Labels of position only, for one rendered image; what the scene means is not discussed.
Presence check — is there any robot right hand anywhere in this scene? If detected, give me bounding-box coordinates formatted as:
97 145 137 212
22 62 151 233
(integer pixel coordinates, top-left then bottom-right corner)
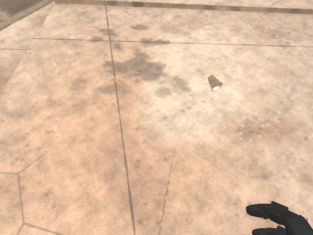
246 201 313 235

